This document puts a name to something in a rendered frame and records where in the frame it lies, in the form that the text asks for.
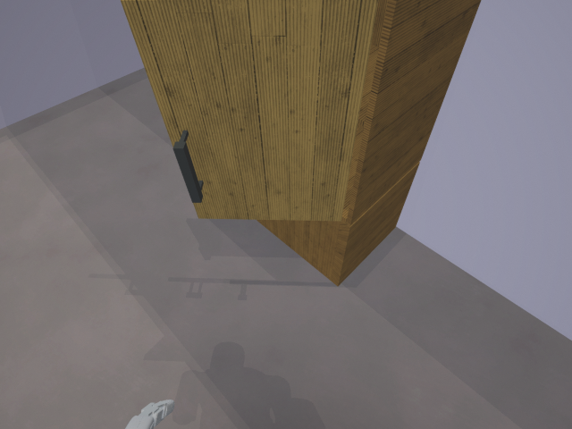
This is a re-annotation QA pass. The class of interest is cupboard door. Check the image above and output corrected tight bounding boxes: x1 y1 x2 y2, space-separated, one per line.
121 0 378 221

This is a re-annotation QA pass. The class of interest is handle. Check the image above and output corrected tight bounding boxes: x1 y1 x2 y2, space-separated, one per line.
173 130 204 203

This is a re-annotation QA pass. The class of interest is left robot hand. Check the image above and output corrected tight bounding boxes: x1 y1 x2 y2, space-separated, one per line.
125 400 175 429

